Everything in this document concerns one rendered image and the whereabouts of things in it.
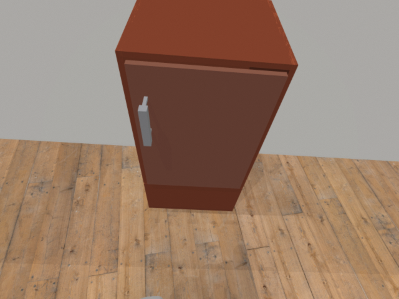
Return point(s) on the cupboard door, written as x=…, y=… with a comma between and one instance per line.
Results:
x=206, y=122

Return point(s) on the handle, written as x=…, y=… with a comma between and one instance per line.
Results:
x=144, y=119

